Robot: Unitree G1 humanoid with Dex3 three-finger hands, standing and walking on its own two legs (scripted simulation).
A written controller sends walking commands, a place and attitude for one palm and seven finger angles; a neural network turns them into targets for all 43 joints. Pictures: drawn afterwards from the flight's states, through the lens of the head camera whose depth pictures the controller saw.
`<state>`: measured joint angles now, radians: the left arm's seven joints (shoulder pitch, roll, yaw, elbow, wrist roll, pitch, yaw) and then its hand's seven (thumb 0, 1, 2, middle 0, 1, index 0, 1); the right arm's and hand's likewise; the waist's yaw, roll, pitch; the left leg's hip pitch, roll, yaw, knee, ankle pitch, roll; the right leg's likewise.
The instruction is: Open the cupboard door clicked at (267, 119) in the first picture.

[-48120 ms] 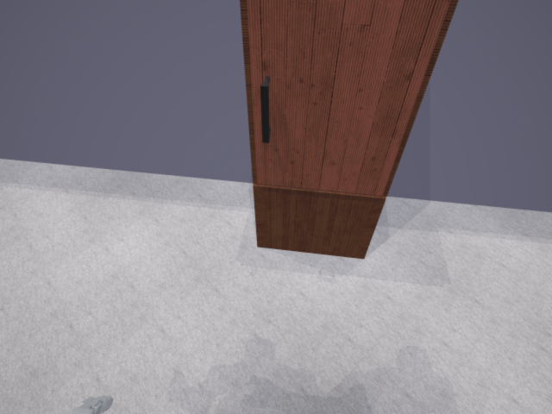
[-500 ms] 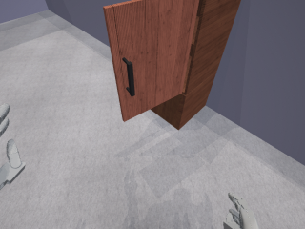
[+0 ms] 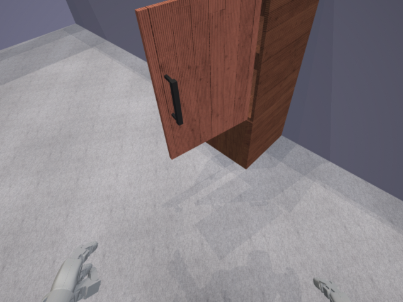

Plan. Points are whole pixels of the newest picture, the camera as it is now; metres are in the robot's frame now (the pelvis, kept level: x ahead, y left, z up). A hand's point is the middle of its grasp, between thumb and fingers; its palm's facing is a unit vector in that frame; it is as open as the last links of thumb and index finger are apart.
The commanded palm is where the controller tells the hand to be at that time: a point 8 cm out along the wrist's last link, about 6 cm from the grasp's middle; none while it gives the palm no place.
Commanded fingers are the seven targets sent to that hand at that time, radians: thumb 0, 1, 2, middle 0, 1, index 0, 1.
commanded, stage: let the arm hang, fingers relaxed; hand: left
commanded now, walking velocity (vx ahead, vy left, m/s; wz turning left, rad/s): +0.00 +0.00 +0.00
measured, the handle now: (173, 101) +0.72 +0.13 -0.03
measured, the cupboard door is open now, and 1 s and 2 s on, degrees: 79 79 79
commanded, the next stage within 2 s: look to check the result in 0.92 s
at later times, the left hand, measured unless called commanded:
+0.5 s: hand out of the picture +0.02 +0.22 -0.15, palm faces +0.01 -0.95 -0.32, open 7.3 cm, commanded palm none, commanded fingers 0.00 0.90 0.90 -0.20 -0.30 -0.20 -0.30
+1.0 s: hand out of the picture +0.12 +0.21 -0.14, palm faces -0.01 -0.95 -0.31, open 7.4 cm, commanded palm none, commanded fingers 0.00 0.90 0.90 -0.20 -0.30 -0.20 -0.30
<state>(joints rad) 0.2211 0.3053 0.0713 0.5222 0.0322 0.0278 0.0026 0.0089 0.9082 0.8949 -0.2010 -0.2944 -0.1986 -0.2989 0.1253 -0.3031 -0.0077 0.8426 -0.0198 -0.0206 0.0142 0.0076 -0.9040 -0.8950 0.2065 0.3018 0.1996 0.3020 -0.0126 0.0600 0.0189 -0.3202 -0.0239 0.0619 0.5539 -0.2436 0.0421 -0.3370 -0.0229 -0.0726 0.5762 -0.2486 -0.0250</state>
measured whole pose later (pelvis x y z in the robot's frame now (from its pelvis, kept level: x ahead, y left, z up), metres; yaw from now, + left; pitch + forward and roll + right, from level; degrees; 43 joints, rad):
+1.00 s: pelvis +0.03 -0.02 +0.02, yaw +0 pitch -1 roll +1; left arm 0.08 0.28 0.01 1.12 0.01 -0.02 0.00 0.01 0.91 0.89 -0.21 -0.30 -0.20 -0.30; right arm 0.12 -0.31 -0.01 1.12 -0.02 0.00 -0.01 0.00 -0.91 -0.89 0.20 0.30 0.20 0.30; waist -0.01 0.02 0.06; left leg -0.12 0.00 0.04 0.31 -0.17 0.00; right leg -0.13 0.01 -0.09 0.33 -0.18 -0.05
